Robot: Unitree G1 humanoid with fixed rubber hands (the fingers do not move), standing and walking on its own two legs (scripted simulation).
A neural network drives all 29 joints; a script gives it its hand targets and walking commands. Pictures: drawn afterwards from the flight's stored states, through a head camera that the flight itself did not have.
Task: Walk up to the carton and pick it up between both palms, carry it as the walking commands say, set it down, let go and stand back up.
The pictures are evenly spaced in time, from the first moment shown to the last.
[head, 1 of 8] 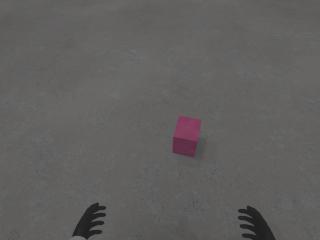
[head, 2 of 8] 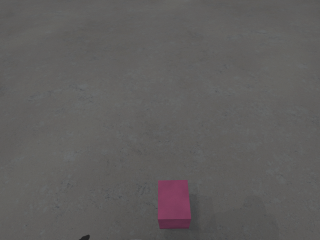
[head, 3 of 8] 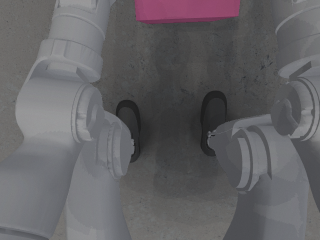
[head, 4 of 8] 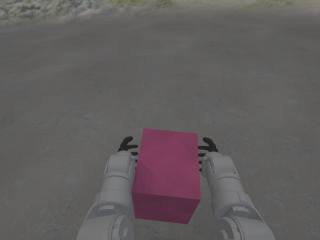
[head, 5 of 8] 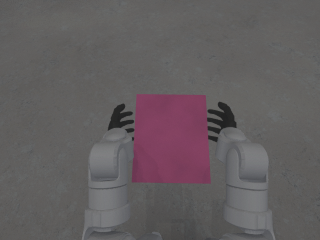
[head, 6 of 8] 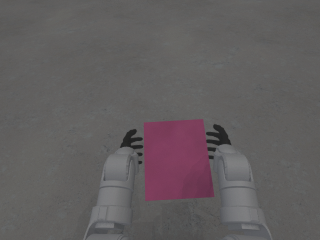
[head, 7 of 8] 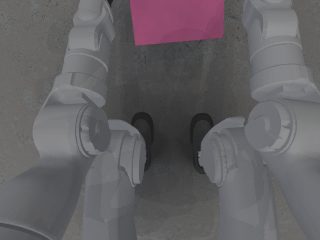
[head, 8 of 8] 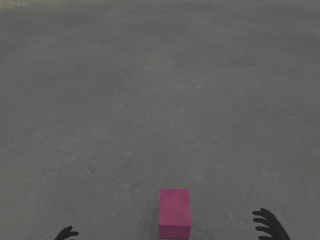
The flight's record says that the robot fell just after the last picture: no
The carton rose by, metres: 0.69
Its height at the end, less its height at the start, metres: +0.00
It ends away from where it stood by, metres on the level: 1.28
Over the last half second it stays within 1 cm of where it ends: yes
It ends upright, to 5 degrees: yes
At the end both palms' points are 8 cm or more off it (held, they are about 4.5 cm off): yes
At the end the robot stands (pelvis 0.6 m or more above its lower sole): yes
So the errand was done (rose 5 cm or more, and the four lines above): yes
